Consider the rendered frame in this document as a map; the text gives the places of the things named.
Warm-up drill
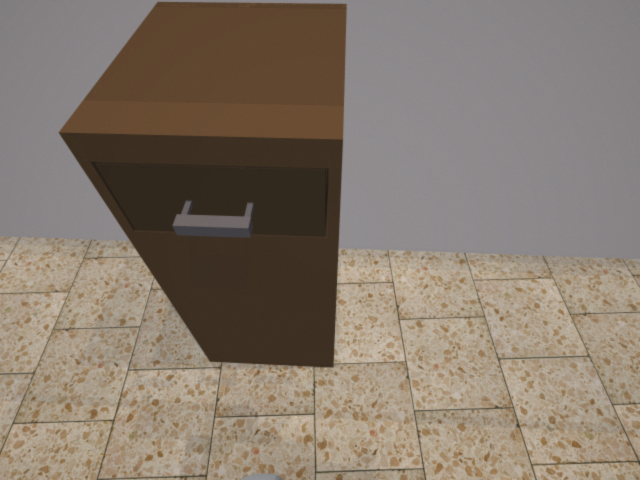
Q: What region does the cabinet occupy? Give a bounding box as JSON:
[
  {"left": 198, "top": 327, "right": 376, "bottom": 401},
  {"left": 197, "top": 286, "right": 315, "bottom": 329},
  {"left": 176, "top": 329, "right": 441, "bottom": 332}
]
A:
[{"left": 59, "top": 2, "right": 347, "bottom": 368}]

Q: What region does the drawer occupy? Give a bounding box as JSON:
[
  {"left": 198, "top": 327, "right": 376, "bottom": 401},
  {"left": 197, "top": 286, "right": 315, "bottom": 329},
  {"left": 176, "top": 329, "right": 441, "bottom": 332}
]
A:
[{"left": 95, "top": 162, "right": 328, "bottom": 237}]

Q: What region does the handle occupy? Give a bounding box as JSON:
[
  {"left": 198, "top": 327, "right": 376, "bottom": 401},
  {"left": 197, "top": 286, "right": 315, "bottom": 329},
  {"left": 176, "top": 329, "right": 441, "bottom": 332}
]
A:
[{"left": 172, "top": 201, "right": 254, "bottom": 238}]

